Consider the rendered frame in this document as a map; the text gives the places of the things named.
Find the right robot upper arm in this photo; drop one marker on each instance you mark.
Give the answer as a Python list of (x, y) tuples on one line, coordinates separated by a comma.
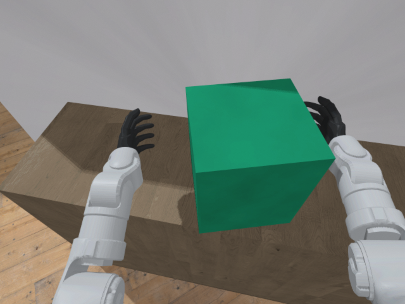
[(377, 270)]

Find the robot right forearm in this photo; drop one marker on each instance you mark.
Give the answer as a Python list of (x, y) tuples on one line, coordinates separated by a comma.
[(371, 214)]

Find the robot right hand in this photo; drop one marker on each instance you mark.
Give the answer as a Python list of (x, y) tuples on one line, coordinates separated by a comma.
[(330, 121)]

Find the robot left forearm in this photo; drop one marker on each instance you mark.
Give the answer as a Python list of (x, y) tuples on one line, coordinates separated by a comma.
[(102, 233)]

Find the pedestal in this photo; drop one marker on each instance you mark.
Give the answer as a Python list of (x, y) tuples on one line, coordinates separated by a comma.
[(301, 262)]

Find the left robot upper arm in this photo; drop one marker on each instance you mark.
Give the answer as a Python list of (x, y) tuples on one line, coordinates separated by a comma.
[(83, 287)]

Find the robot left hand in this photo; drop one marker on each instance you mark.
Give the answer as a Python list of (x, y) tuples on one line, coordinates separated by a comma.
[(129, 130)]

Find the carton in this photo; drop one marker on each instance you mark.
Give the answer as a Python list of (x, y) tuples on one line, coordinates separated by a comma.
[(256, 153)]

